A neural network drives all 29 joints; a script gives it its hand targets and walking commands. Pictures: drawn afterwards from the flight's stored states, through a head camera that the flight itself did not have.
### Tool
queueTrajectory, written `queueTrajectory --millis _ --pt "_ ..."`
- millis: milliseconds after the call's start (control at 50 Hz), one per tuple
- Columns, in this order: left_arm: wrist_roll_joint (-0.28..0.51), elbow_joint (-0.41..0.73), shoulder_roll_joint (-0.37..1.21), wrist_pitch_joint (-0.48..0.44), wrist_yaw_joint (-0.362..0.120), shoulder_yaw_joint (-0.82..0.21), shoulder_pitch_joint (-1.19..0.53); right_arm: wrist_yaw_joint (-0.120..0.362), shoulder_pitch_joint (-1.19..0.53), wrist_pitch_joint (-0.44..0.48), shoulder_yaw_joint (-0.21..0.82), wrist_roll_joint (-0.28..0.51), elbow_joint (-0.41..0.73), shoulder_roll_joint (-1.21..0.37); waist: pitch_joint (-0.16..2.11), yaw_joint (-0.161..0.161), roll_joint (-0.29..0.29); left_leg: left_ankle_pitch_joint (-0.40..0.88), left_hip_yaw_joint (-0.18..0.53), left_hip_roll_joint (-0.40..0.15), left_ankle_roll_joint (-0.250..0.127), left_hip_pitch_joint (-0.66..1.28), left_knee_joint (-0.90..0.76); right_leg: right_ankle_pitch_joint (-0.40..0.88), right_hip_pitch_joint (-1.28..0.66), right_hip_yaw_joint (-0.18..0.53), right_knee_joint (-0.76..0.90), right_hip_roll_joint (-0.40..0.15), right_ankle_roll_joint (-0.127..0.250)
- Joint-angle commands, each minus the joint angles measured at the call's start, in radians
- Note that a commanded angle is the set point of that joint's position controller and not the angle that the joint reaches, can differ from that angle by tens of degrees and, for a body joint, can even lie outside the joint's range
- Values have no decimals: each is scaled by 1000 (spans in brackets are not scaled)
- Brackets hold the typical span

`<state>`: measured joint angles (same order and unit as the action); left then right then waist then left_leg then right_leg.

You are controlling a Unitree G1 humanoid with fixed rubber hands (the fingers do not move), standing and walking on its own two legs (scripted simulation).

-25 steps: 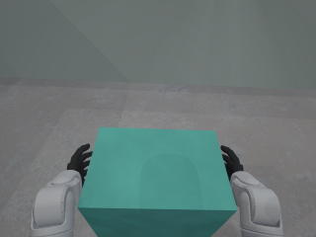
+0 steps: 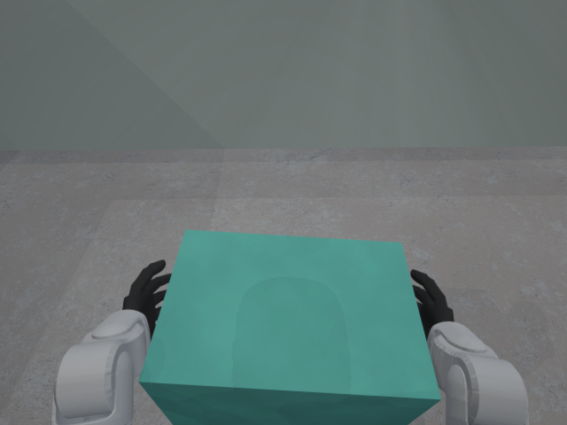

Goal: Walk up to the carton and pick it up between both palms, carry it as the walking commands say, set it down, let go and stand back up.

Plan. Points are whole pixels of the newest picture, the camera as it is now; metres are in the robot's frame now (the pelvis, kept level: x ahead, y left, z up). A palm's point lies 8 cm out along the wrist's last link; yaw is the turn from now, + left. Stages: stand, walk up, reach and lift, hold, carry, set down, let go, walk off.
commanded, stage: carry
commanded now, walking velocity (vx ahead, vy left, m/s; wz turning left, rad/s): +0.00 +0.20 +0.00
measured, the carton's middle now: (285, 352) +0.25 -0.01 +0.01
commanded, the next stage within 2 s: none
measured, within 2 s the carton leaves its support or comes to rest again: neither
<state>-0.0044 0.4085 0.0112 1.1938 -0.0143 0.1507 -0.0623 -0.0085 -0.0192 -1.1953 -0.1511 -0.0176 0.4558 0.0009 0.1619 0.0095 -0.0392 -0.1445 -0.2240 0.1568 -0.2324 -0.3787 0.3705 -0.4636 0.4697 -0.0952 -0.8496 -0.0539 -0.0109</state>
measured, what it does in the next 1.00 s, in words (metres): steps to the left: right foot, then left foot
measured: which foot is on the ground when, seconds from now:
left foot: down 0.00-0.08, up 0.10-0.36, down 0.38-0.66, up 0.68-1.00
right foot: up 0.00-0.04, down 0.06-0.38, up 0.40-0.62, down 0.64-1.00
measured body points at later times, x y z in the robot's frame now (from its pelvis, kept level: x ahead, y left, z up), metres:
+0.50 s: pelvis -0.06 +0.15 +0.00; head -0.07 +0.16 +0.45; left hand +0.17 +0.36 +0.06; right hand +0.19 -0.01 +0.06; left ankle -0.04 +0.28 -0.73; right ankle -0.07 +0.00 -0.68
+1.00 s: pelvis -0.13 +0.29 +0.00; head -0.14 +0.28 +0.45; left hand +0.11 +0.49 +0.08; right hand +0.14 +0.12 +0.07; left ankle -0.13 +0.45 -0.72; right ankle -0.07 +0.13 -0.73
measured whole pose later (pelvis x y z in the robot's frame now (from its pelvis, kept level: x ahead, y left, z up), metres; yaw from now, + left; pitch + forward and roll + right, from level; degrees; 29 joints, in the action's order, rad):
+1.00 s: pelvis -0.13 +0.29 +0.00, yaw +3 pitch +3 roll +2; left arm -0.05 0.45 0.04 1.20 -0.02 0.16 -0.03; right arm 0.00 -0.06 -1.19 -0.14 0.00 0.41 0.02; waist 0.09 -0.01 0.00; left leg -0.33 -0.06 -0.06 0.04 -0.37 0.61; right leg -0.21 0.44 -0.12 -0.60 -0.20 -0.07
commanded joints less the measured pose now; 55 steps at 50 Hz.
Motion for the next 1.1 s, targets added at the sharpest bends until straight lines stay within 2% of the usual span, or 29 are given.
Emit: queueTrajectory --millis 0,40,60,80,100,120,160,240,320,360,380,400,420,480,520,600,620,640,660,680,720,740,800,960,1000,1020,1040,1060,1080 --pt "283 125 729 -7 -168 -711 -387 214 -459 -7 764 320 130 -723 210 -18 -67 364 293 -332 217 294 -132 14 -77 -46 205 4 12" --pt "283 132 732 -10 -172 -722 -391 214 -459 -5 775 325 142 -742 189 -33 -137 599 139 -230 454 109 -66 155 -402 -93 549 -37 20" --pt "284 115 734 -15 -174 -713 -335 217 -485 -2 780 332 152 -736 205 -63 -38 625 67 -142 557 -76 185 280 -644 58 660 -187 79" --pt "285 93 754 -23 -176 -692 -330 219 -543 -4 776 364 173 -732 273 -49 423 -239 172 -170 499 -255 799 550 -629 585 568 -655 254" --pt "269 68 766 -35 -171 -652 -381 231 -643 -9 813 370 223 -784 157 -27 465 -381 410 -272 382 -217 1032 453 -234 639 615 -689 336" --pt "264 162 752 -37 -177 -668 -431 234 -614 0 804 358 154 -800 81 -10 211 -242 436 -219 334 -143 955 152 -45 357 661 -496 225" --pt "302 197 757 -37 -189 -701 -548 211 -598 42 757 332 74 -800 33 -2 197 -175 247 -129 313 -265 837 225 -215 29 563 -279 19" --pt "300 169 710 -10 -191 -702 -368 185 -481 6 769 307 87 -778 36 -38 282 -241 109 -128 314 -159 441 574 -272 28 463 -221 42" --pt "287 193 692 9 -191 -707 -388 191 -443 -14 758 305 62 -774 89 -41 391 -135 60 -131 306 46 132 571 -246 46 368 -238 31" --pt "277 178 704 12 -196 -715 -384 194 -409 -14 733 291 52 -771 149 -16 189 28 106 -176 286 266 -40 426 -107 -13 183 -158 -18" --pt "283 181 708 10 -201 -724 -397 196 -422 -11 721 287 64 -764 162 -5 2 78 245 -307 259 354 -64 95 29 -34 58 -110 -48" --pt "308 194 744 15 -209 -754 -427 195 -420 0 686 258 41 -735 133 -2 -380 301 497 -515 122 293 -77 -228 170 -89 -101 6 -81" --pt "342 210 775 15 -224 -749 -486 187 -395 14 669 231 17 -762 139 -7 -428 188 488 -495 49 87 -40 -257 43 22 -145 -74 -46" --pt "370 182 820 -8 -234 -767 -495 187 -471 29 743 275 153 -825 159 -4 -244 409 237 -388 83 260 67 -79 165 -3 -236 -34 -31" --pt "363 205 821 -24 -218 -774 -480 190 -461 43 758 274 185 -813 218 -9 -225 507 235 -362 77 239 110 -34 68 -14 -118 -16 -21" --pt "340 207 758 -30 -191 -742 -371 190 -405 35 768 269 179 -747 260 -38 -98 283 259 -344 70 162 163 219 -171 -44 341 -9 16" --pt "331 185 744 -24 -192 -731 -343 191 -406 27 769 270 154 -741 229 -48 -9 143 252 -308 113 81 218 347 -285 4 481 -75 -5" --pt "309 136 737 -20 -193 -706 -303 193 -417 21 764 272 114 -720 209 -52 138 -71 259 -260 172 -124 311 402 -445 198 520 -241 0" --pt "279 115 701 -17 -194 -699 -264 194 -383 16 771 266 105 -709 167 -32 283 -332 197 -187 222 -291 442 554 -454 417 500 -461 87" --pt "245 58 704 -24 -197 -667 -257 200 -467 12 804 300 195 -725 169 -29 423 -373 250 -235 216 -255 625 312 -299 531 544 -527 227" --pt "246 107 744 -19 -196 -675 -344 218 -555 10 825 329 144 -760 21 -25 212 -271 275 -222 252 -224 684 145 -145 334 608 -380 152" --pt "251 112 749 -18 -200 -681 -364 218 -566 15 818 341 125 -784 3 -21 192 -222 253 -214 264 -241 692 166 -146 251 590 -334 104" --pt "262 139 721 -24 -206 -692 -376 216 -518 17 798 329 82 -804 -7 -20 242 -159 190 -207 284 -214 614 209 -140 117 561 -243 67" --pt "307 186 729 -4 -208 -724 -396 194 -455 5 759 309 98 -784 136 -29 298 -160 95 -164 275 32 155 355 -211 117 424 -260 74" --pt "299 189 737 -3 -211 -734 -398 200 -434 3 743 296 87 -781 186 -18 174 -84 121 -192 254 218 -27 417 -142 48 249 -190 28" --pt "296 189 736 -3 -209 -747 -409 205 -427 4 728 290 90 -775 188 -8 0 -59 269 -321 232 297 -93 237 -25 11 119 -141 -2" --pt "315 212 763 1 -211 -765 -446 205 -425 15 696 273 68 -773 148 0 -359 170 502 -507 115 269 -106 -118 167 -91 -28 22 -46" --pt "347 226 789 6 -219 -775 -500 200 -401 23 671 252 39 -797 135 -9 -463 -11 482 -512 46 77 -95 -205 67 10 -112 -67 -19" --pt "348 220 795 -2 -229 -792 -546 194 -431 25 694 254 96 -801 95 0 -313 -32 404 -427 62 111 -80 -170 112 -10 -201 -22 -15"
